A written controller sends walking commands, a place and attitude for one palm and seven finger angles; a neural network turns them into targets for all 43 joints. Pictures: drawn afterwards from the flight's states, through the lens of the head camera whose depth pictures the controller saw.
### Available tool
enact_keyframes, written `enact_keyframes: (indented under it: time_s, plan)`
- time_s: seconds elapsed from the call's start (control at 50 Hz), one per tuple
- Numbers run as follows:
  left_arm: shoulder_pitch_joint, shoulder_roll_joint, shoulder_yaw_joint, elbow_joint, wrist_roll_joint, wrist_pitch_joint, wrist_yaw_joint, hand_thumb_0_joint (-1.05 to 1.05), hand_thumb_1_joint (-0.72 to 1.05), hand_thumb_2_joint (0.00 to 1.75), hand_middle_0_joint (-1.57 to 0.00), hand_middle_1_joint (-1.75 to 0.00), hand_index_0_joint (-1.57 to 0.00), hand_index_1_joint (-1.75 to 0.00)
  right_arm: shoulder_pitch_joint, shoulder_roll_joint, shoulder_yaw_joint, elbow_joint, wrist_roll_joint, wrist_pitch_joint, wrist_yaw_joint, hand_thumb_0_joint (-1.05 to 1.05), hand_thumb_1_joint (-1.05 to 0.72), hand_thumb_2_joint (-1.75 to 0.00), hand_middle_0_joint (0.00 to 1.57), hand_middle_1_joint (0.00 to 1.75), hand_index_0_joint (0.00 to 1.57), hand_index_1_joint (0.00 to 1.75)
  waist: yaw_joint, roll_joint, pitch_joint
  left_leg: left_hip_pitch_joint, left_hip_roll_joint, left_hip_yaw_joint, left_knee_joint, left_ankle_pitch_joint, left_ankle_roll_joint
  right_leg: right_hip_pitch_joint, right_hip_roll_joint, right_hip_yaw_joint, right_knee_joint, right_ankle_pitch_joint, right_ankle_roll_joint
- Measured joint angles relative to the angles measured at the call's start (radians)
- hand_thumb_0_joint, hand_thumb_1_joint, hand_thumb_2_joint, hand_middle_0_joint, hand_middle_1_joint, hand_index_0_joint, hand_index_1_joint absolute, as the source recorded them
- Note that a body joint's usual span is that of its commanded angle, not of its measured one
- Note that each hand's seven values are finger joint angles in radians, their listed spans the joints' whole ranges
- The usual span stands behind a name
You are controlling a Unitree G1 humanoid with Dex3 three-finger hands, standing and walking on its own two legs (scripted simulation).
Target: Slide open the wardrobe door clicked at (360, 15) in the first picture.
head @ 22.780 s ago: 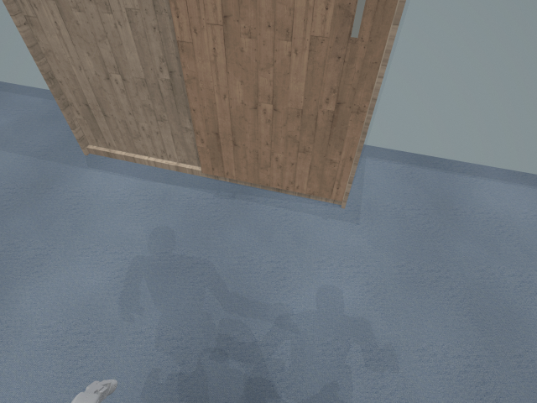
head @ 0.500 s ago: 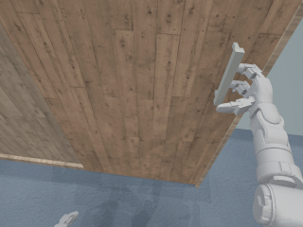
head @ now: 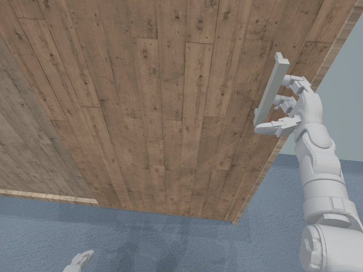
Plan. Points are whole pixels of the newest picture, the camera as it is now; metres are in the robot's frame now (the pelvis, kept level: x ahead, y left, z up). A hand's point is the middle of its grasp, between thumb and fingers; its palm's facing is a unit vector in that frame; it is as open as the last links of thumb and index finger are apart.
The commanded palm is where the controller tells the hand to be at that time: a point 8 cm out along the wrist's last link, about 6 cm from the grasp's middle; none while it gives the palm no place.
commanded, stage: move the hooked fingers beside the handle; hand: right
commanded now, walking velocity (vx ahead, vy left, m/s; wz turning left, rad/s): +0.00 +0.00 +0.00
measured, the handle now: (267, 91) +0.50 -0.15 +0.16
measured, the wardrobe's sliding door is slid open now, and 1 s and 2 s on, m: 0.00 0.00 0.00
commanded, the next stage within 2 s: none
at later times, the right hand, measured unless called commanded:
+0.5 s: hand (280, 110) +0.44 -0.17 +0.16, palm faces +0.03 +1.00 +0.01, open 14.0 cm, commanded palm +0.41 -0.22 +0.16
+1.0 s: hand (293, 111) +0.43 -0.19 +0.17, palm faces +0.03 +1.00 +0.01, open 14.0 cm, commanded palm +0.40 -0.24 +0.16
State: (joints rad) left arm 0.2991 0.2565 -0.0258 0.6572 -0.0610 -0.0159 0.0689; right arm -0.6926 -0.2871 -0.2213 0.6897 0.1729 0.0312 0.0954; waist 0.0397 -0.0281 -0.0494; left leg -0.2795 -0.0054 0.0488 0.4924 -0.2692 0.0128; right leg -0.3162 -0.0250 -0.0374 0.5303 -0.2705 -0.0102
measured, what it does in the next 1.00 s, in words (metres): stands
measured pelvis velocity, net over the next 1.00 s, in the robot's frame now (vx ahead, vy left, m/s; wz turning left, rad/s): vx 0.00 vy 0.00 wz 0.01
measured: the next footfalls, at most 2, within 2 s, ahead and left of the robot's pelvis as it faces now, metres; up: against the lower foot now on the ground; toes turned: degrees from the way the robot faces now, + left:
none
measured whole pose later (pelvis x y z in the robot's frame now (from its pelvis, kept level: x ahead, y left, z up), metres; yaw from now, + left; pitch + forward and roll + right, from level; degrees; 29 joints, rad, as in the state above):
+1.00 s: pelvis +0.00 +0.00 +0.00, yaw +0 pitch +3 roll +1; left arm 0.31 0.26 -0.03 0.66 -0.07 -0.01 0.09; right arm -0.67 -0.37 -0.28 0.72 0.18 -0.01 0.19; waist 0.05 -0.02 -0.05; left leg -0.28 0.00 0.04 0.49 -0.26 0.01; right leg -0.32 -0.02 -0.04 0.53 -0.27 -0.02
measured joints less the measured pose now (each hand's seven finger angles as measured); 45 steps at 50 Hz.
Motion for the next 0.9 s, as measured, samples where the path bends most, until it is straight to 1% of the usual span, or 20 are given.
enact_keyframes:
  time_s: [0.12,0.2,0.26,0.34,0.48,0.64,0.9]
  plan:
    - [-0.005,-0.001,-0.003,0.009,0.002,0.002,0.004,0.01,0.91,0.9,-0.21,-0.3,-0.2,-0.3,-0.022,-0.009,0.005,0.029,-0.008,0.0,0.011,-0.01,0.5,-0.3,0.26,1.18,0.26,1.18,0.003,0.001,0.004,-0.005,0.001,0.004,0.0,0.001,0.001,-0.006,0.002,0.004,-0.002,0.004,0.0]
    - [-0.007,-0.002,-0.006,0.01,0.004,0.002,0.006,0.01,0.91,0.9,-0.21,-0.3,-0.2,-0.3,-0.032,-0.015,-0.01,0.056,-0.004,-0.003,0.023,-0.01,0.5,-0.3,0.27,1.18,0.28,1.19,0.009,0.004,0.004,-0.01,0.0,0.001,-0.001,0.003,0.001,-0.008,0.0,0.001,-0.004,0.005,0.0]
    - [-0.003,-0.004,-0.006,0.005,0.006,0.001,0.005,0.01,0.91,0.9,-0.21,-0.3,-0.2,-0.3,-0.017,-0.019,-0.025,0.045,-0.007,-0.016,0.027,-0.01,0.5,-0.3,0.28,1.19,0.29,1.19,0.011,0.005,0.002,-0.01,-0.002,-0.006,-0.002,0.004,0.002,-0.004,-0.001,-0.005,-0.008,0.005,0.001]
    - [0.006,-0.001,-0.002,0.003,0.006,-0.002,0.004,0.01,0.91,0.9,-0.21,-0.3,-0.2,-0.3,0.009,-0.021,-0.028,0.022,-0.009,-0.034,0.029,-0.01,0.5,-0.3,0.29,1.19,0.29,1.2,0.01,0.0,-0.004,-0.003,-0.003,-0.01,-0.004,0.002,0.001,0.003,-0.003,-0.009,-0.008,0.0,0.001]
    - [0.003,0.001,-0.006,0.003,-0.001,0.006,0.009,0.01,0.91,0.9,-0.21,-0.3,-0.2,-0.3,-0.004,-0.038,-0.028,0.049,-0.003,-0.004,0.044,-0.01,0.5,-0.3,0.3,1.2,0.29,1.19,0.01,0.003,0.003,0.002,-0.002,-0.004,-0.004,0.001,0.0,0.005,-0.001,-0.003,-0.006,0.001,0.0]
    - [-0.005,0.004,-0.006,0.005,0.001,0.0,0.013,0.01,0.91,0.9,-0.21,-0.3,-0.2,-0.3,-0.015,-0.048,-0.035,0.054,-0.001,-0.03,0.054,-0.01,0.5,-0.3,0.3,1.2,0.3,1.2,0.01,0.005,0.005,-0.007,0.0,-0.003,-0.004,0.005,-0.001,-0.006,0.0,-0.002,-0.003,0.004,-0.001]
    - [0.003,0.006,-0.009,-0.002,-0.003,0.005,0.016,0.01,0.91,0.9,-0.21,-0.3,-0.2,-0.3,0.006,-0.079,-0.061,0.062,0.008,-0.025,0.086,-0.01,0.5,-0.3,0.3,1.2,0.3,1.2,0.011,0.006,-0.001,-0.007,0.0,-0.007,-0.002,0.004,-0.004,-0.006,0.001,-0.005,0.001,0.0,-0.004]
